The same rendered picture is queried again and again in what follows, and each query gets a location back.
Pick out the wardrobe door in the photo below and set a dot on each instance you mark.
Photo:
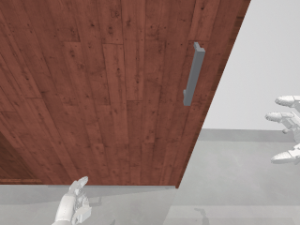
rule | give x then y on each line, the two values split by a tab
95	87
12	165

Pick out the robot left hand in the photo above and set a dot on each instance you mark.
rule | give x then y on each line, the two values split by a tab
68	207

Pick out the handle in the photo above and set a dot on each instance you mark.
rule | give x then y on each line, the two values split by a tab
193	74

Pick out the robot right hand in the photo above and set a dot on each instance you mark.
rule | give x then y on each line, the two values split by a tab
292	122

